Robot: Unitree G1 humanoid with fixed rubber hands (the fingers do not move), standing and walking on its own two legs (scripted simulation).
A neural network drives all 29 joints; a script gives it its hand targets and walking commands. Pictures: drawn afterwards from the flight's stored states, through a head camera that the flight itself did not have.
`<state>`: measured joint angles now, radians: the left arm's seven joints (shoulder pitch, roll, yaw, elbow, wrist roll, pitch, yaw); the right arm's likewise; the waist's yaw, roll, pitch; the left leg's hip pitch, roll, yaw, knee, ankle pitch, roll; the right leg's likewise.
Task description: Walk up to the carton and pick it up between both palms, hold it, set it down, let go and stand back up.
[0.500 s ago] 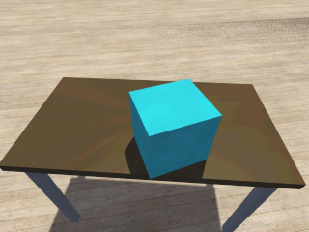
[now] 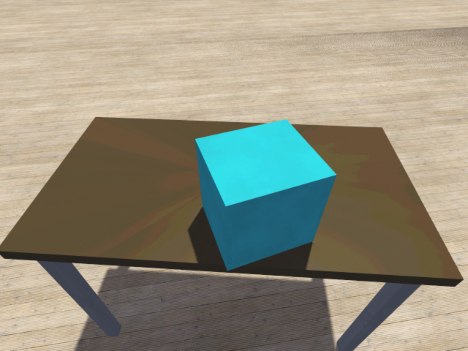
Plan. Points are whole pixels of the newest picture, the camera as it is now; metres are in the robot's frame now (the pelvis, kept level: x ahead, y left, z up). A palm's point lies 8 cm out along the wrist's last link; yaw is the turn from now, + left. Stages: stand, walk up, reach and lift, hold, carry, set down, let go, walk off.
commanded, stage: stand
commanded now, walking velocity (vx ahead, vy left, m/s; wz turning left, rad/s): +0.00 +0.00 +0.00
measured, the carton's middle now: (257, 193) +0.45 -0.05 +0.02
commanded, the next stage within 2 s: walk up in 0.40 s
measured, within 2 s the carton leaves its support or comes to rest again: neither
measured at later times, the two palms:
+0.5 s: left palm out of the picture +0.06 +0.26 -0.13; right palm out of the picture +0.09 -0.24 -0.12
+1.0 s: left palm out of the picture +0.09 +0.26 -0.12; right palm out of the picture +0.09 -0.25 -0.12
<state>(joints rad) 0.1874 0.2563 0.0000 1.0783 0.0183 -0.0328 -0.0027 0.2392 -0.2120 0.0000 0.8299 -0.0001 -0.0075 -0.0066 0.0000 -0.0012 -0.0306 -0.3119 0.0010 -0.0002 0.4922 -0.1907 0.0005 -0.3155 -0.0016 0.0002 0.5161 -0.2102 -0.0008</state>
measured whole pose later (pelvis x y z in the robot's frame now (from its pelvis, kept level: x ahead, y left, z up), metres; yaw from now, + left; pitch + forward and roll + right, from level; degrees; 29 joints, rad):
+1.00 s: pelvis +0.02 +0.00 +0.00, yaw +0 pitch +2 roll +1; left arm 0.19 0.26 0.00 1.00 0.03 -0.02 -0.02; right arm 0.30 -0.23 0.00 0.83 0.00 -0.02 -0.01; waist 0.00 0.00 -0.04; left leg -0.31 0.00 0.00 0.49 -0.22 0.00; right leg -0.32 0.00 0.00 0.52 -0.24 0.00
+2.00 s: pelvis +0.02 +0.00 -0.02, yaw +0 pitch -3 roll +1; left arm 0.16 0.25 0.00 0.42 0.04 0.31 0.05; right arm 0.09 -0.23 -0.04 0.84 -0.03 -0.19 0.08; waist 0.00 0.00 0.13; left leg -0.31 0.00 0.00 0.71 -0.36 -0.01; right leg -0.31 0.00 0.00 0.74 -0.38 0.00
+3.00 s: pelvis +0.04 -0.02 +0.01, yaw +0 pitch +0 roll +1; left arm 0.32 0.04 -0.01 0.27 -0.02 -0.02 0.22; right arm 0.20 -0.33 -0.04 0.84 0.21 -0.37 0.26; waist 0.00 -0.01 -0.07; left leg -0.20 0.01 0.00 0.41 -0.22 -0.03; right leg -0.23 0.00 0.00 0.49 -0.27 -0.02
